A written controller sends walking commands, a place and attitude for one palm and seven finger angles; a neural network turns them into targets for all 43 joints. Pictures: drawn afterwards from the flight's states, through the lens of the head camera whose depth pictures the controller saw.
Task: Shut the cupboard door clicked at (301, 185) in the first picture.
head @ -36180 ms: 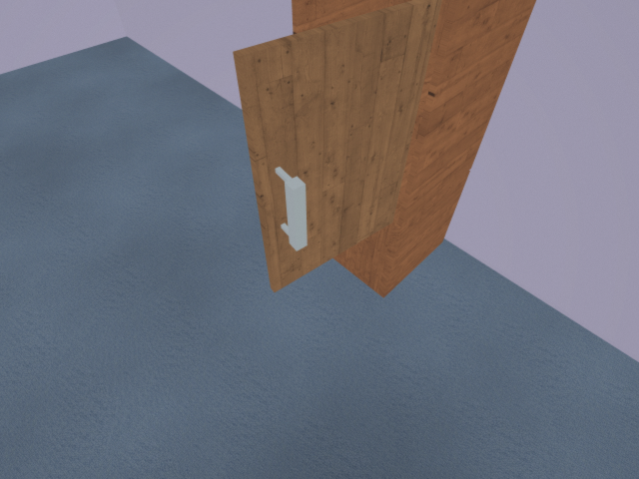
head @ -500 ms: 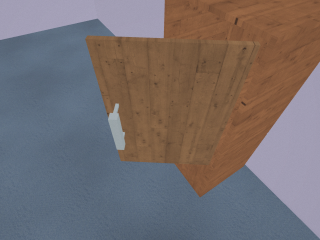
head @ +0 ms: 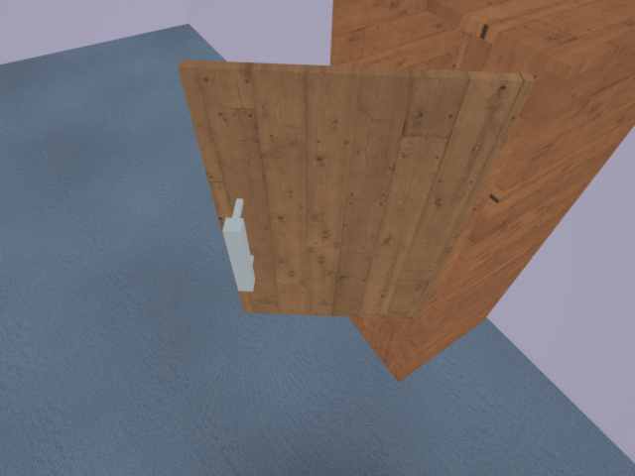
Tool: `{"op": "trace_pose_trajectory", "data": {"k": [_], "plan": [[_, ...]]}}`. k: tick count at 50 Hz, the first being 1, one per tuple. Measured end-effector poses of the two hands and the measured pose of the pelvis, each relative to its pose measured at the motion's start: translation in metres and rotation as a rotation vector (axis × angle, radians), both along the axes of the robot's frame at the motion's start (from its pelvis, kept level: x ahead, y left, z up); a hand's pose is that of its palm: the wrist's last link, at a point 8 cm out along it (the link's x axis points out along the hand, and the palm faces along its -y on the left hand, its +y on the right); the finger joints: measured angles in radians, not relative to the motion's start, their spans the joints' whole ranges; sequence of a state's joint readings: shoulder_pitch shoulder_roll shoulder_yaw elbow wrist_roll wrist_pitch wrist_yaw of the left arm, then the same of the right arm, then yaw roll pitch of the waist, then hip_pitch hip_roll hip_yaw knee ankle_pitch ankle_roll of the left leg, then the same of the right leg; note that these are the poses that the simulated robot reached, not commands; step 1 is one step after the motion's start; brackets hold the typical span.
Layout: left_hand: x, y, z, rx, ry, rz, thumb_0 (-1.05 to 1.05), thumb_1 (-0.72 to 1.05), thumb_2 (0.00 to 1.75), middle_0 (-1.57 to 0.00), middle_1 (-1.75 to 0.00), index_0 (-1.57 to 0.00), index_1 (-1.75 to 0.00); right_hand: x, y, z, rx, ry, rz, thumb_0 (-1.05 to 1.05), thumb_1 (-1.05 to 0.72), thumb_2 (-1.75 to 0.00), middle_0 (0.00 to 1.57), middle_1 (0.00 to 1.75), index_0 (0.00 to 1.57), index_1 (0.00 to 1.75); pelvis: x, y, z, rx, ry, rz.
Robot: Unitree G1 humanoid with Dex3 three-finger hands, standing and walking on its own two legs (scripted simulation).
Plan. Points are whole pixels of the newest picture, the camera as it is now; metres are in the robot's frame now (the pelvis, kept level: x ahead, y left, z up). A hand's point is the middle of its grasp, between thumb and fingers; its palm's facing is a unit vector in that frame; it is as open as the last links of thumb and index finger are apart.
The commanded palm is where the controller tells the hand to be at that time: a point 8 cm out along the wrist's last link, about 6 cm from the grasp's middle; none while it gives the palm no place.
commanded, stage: come to a stop and stand still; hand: left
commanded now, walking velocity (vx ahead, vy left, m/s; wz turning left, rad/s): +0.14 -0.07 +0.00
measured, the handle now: (242, 246) +0.46 +0.16 -0.04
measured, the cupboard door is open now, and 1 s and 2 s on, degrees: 55 55 55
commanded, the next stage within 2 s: look again from close up in 0.94 s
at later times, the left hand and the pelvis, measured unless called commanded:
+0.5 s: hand out of the picture -0.05 +0.16 -0.18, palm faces +0.02 -0.99 -0.12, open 7.4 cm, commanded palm none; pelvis +0.00 +0.02 +0.00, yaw +1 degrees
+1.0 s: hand out of the picture +0.04 +0.21 -0.18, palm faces +0.01 -0.98 -0.19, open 7.4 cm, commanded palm none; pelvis +0.03 +0.04 +0.00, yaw +0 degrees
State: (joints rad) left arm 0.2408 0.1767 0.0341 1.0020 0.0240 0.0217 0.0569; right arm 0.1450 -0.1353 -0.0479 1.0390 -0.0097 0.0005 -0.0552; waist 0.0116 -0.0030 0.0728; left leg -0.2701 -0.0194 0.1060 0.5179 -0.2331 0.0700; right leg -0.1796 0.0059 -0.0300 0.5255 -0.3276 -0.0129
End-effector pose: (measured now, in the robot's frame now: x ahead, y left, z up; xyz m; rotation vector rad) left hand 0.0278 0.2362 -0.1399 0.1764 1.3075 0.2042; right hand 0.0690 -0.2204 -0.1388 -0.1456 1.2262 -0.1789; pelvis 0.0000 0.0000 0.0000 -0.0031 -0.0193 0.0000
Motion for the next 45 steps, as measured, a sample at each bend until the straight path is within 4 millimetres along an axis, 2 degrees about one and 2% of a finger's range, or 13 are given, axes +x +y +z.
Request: {"op": "trace_pose_trajectory", "data": {"k": [5,11,16,20,25,32,40,45], "plan": [[-0.012,0.002,0.006,-0.003,-0.022,-0.013,0.01,0.92,0.90,-0.20,-0.30,-0.19,-0.30,-0.027,-0.006,0.002,0.000,0.029,-0.005,-0.01,-0.93,-0.90,0.21,0.30,0.20,0.30,-0.010,0.000,0.003,-0.010,-0.004,0.006],[-0.039,-0.013,-0.003,-0.071,0.038,-0.006,0.01,0.91,0.90,-0.20,-0.30,-0.19,-0.30,-0.072,-0.007,0.007,-0.009,0.120,-0.021,0.00,-0.92,-0.90,0.20,0.30,0.20,0.30,-0.009,0.001,0.007,-0.012,-0.002,0.001],[-0.063,-0.027,-0.012,-0.128,0.113,0.010,0.01,0.91,0.90,-0.20,-0.30,-0.19,-0.30,-0.108,0.002,0.007,-0.007,0.218,-0.047,0.00,-0.91,-0.90,0.20,0.30,0.20,0.30,-0.005,0.005,0.005,-0.010,-0.010,0.000],[-0.078,-0.034,-0.012,-0.143,0.167,0.010,0.01,0.91,0.90,-0.20,-0.30,-0.19,-0.30,-0.123,0.015,0.006,0.014,0.283,-0.047,0.00,-0.91,-0.90,0.20,0.30,0.20,0.30,-0.002,0.010,0.003,-0.021,0.006,0.006],[-0.082,-0.024,-0.012,-0.134,0.213,0.008,0.01,0.90,0.90,-0.20,-0.30,-0.20,-0.30,-0.116,0.034,-0.004,0.045,0.276,-0.033,0.00,-0.91,-0.90,0.20,0.30,0.20,0.30,0.004,0.022,-0.003,-0.035,0.030,0.019],[-0.052,0.002,-0.006,-0.071,0.161,0.024,0.01,0.91,0.90,-0.20,-0.30,-0.20,-0.30,-0.076,0.060,-0.014,0.086,0.209,0.008,0.01,-0.91,-0.90,0.20,0.30,0.20,0.30,0.022,0.035,-0.003,-0.020,0.034,0.012],[-0.009,0.016,-0.006,-0.053,0.082,0.001,0.00,0.91,0.90,-0.20,-0.30,-0.19,-0.30,-0.054,0.051,-0.011,0.042,0.174,0.005,0.04,-0.94,-0.90,0.21,0.30,0.20,0.30,0.032,0.042,-0.002,-0.004,0.026,0.001],[0.004,0.020,-0.008,-0.055,0.069,-0.018,0.01,0.91,0.90,-0.20,-0.30,-0.19,-0.30,-0.043,0.043,-0.005,0.010,0.146,0.001,0.02,-0.92,-0.90,0.20,0.30,0.20,0.30,0.033,0.043,-0.001,0.000,0.021,-0.004]]}}
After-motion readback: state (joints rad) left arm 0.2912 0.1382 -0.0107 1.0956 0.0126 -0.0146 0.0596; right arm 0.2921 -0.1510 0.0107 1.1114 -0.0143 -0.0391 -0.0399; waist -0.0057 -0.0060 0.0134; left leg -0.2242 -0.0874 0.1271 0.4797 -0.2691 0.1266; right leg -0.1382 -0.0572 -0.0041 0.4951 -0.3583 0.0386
